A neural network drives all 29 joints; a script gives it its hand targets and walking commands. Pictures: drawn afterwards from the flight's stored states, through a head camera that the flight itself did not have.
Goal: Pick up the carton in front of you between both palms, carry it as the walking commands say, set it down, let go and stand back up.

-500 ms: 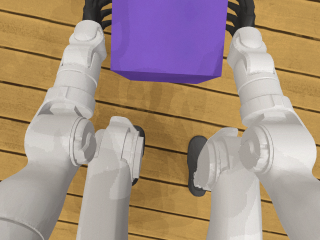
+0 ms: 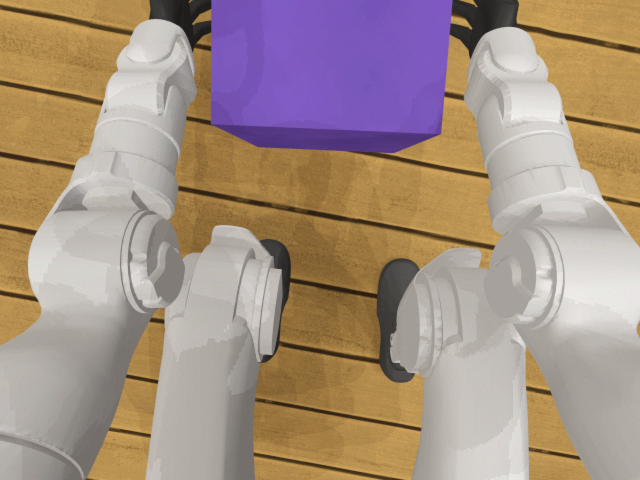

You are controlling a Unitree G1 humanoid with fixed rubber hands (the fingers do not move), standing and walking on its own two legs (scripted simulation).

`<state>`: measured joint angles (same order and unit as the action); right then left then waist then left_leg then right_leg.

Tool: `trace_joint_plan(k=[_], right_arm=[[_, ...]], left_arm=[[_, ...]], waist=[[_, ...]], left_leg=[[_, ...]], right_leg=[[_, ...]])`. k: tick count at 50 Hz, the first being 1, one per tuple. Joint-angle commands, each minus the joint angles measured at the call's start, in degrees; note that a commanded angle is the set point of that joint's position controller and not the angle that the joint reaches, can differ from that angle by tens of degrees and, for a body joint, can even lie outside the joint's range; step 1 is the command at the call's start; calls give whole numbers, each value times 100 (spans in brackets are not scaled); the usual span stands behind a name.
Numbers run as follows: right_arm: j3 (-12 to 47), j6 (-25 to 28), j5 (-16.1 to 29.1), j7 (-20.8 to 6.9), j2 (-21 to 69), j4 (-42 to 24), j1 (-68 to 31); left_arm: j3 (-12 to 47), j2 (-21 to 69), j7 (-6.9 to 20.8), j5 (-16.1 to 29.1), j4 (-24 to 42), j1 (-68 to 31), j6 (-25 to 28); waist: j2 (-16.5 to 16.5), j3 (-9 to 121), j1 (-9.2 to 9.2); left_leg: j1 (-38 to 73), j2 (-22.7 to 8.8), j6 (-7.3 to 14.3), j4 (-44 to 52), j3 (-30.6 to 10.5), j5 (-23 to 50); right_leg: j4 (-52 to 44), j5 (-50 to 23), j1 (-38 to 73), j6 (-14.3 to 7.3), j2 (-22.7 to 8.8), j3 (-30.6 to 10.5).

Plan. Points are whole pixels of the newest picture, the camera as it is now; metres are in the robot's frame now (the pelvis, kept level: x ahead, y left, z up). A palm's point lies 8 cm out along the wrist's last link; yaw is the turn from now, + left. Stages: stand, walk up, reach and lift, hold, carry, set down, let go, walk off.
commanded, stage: set down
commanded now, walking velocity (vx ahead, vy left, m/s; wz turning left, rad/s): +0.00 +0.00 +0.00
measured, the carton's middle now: (329, 56) +0.52 +0.05 -0.23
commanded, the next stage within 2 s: let go in 1.54 s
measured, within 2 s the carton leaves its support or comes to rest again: neither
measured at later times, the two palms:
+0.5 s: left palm (149, 48) +0.50 +0.24 -0.18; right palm (519, 59) +0.52 -0.15 -0.18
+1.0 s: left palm out of the picture +0.51 +0.24 -0.01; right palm out of the picture +0.54 -0.15 -0.01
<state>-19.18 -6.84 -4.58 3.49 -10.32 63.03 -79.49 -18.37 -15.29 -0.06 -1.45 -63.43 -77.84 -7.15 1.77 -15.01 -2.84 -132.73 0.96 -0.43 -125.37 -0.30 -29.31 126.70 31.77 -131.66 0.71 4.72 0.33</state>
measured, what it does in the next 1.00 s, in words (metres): rises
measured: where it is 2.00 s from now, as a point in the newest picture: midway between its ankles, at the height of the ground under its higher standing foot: (330, 331)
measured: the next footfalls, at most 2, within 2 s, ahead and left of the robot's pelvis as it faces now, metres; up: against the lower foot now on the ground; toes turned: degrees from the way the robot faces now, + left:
none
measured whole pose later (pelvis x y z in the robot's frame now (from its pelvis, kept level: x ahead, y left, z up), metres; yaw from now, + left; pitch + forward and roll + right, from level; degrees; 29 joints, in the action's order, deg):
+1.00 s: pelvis +0.02 +0.00 +0.10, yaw +0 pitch +45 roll -1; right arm -10.9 -5.7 4.6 6.3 -14.0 51.0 -63.7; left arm -13.9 -17.1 -2.9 5.8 -52.0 -62.6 -4.6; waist 0.9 0.6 -2.3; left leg -121.7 1.7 -0.1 -106.4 -0.9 -29.3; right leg 107.2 31.9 -119.9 1.0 3.8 -0.4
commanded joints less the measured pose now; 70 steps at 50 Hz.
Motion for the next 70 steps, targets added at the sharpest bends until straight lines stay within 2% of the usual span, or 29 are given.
trace_joint_plan(k=[1,6,9,10,11,13,14,16,19,22,24,30,34,39,43,50,58,70], right_arm=[[1101,-69,38,-1040,3916,70,-1864],[986,-21,-42,-976,3523,116,-1750],[878,86,-41,-816,2804,151,-1645],[794,143,-23,-701,2266,164,-1530],[614,224,20,-498,1268,190,-1265],[503,455,323,70,-994,120,-738],[577,522,557,224,-1268,50,-886],[986,650,1055,314,-1257,33,-1061],[1527,777,1621,301,-1176,-301,-1265],[1760,799,1942,297,-1275,-770,-1265],[1748,767,1992,321,-1394,-986,-1097],[1426,543,1692,441,-1433,-1677,-434],[1109,271,1368,480,-1312,-2062,-76],[802,200,1063,370,-1003,-1639,306],[751,268,957,290,-914,-1519,359],[785,178,885,277,-877,-1948,434],[723,-56,795,227,-862,-2599,722],[537,33,604,30,-635,-2433,1370]], left_arm=[[1136,3992,1094,51,51,-2201,-26],[999,3591,1028,-31,-29,-2087,27],[831,2894,852,-32,-110,-1922,143],[696,2357,727,-12,-179,-1749,215],[465,1407,501,1,-255,-1402,314],[214,-896,-119,234,-248,-752,594],[367,-1167,-305,456,-150,-902,689],[616,-1245,-425,896,-158,-1136,847],[1016,-1299,-434,1340,131,-1314,1005],[1174,-1408,-428,1572,491,-1282,1038],[1191,-1496,-437,1648,644,-1091,996],[1049,-1440,-485,1556,1323,-417,719],[860,-1267,-496,1300,1903,-105,430],[609,-889,-401,947,1643,192,332],[479,-804,-331,792,1526,285,382],[319,-919,-257,696,1836,475,328],[250,-951,-85,669,2463,776,110],[54,-721,150,387,2304,1308,203]], waist=[[8,4136,15],[4,4059,24],[-8,4176,24],[0,4251,20],[7,4326,6],[-62,4622,-47],[-141,4829,-86],[-104,5133,-110],[-60,5607,-183],[-9,6302,-215],[-3,6775,-206],[-98,7938,-108],[-222,7905,-35],[-256,6587,-2],[-216,6541,-25],[-96,7422,-99],[-67,8064,-62],[-162,7471,-28]], left_leg=[[2134,441,142,998,36,460],[2193,395,93,986,42,402],[2364,317,-1,963,88,423],[2437,276,-40,951,107,435],[2549,213,-83,952,130,451],[2847,80,-164,991,162,525],[2965,37,-161,988,128,633],[3114,-21,-129,897,40,936],[3289,-81,-94,756,-68,1503],[3646,-92,-61,711,-70,1889],[3939,-80,-68,716,-29,2018],[4794,39,-118,1055,170,1934],[4956,146,-92,1526,269,1641],[4182,160,-118,2064,222,1278],[4116,159,-129,2400,193,1323],[4758,213,-131,3034,278,1512],[5675,289,-153,3808,324,1982],[6523,268,-164,5173,207,2382]], right_leg=[[-1097,-353,1818,-176,399,109],[-1107,-297,1919,-140,366,95],[-1102,-302,2097,-67,312,98],[-1094,-303,2189,-20,268,98],[-1083,-311,2285,35,202,105],[-1065,-402,2519,128,45,80],[-1036,-526,2607,158,-1,41],[-972,-803,2617,162,-93,-6],[-837,-1313,2749,143,-185,-51],[-775,-1644,3127,153,-207,-6],[-769,-1728,3384,156,-193,55],[-1088,-1502,3912,117,-78,286],[-1557,-1172,3874,40,15,383],[-2107,-869,3233,44,33,307],[-2472,-931,3241,77,37,265],[-3130,-1096,4028,113,80,284],[-3930,-1522,4919,147,118,319],[-5327,-1934,5670,191,53,169]])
